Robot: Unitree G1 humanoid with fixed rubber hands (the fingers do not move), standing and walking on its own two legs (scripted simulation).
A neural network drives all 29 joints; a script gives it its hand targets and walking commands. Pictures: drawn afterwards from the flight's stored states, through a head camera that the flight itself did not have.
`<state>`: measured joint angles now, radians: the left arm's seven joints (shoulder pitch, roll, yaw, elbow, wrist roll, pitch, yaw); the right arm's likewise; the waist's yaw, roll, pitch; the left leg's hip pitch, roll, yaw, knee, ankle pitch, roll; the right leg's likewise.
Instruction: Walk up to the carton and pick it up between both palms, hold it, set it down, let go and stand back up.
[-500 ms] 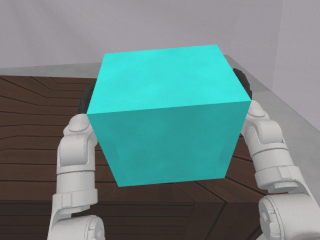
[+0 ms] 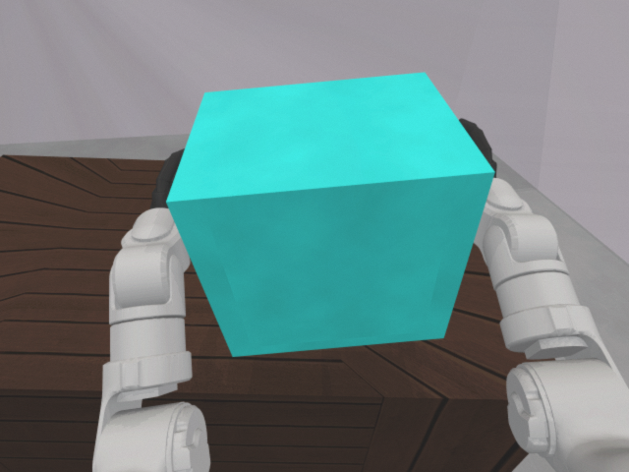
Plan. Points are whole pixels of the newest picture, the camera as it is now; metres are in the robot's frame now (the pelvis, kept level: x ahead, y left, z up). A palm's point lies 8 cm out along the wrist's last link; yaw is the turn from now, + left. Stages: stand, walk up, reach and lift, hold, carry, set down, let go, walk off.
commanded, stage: hold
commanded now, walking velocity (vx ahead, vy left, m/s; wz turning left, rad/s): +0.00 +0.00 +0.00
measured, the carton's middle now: (326, 217) +0.37 +0.01 +0.19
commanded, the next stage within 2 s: none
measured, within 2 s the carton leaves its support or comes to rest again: neither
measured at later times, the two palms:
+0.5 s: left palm (168, 207) +0.35 +0.19 +0.22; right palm (481, 178) +0.37 -0.17 +0.25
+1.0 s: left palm (168, 208) +0.35 +0.19 +0.22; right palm (478, 177) +0.38 -0.17 +0.25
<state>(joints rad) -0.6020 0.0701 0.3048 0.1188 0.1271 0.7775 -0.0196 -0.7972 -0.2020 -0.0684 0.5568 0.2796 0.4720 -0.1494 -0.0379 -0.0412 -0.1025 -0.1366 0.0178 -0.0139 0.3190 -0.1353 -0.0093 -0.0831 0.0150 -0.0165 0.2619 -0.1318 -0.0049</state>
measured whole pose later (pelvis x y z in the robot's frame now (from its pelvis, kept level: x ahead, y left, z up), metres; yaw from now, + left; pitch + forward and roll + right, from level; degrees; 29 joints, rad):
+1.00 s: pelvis +0.00 +0.00 +0.00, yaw +0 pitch -3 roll -1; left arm -0.64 0.08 0.31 0.16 0.13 0.81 -0.03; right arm -0.84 -0.22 -0.05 0.59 0.29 0.51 -0.16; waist -0.04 -0.04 -0.12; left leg -0.14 0.02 -0.03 0.32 -0.14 -0.01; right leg -0.08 0.02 -0.01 0.26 -0.13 -0.01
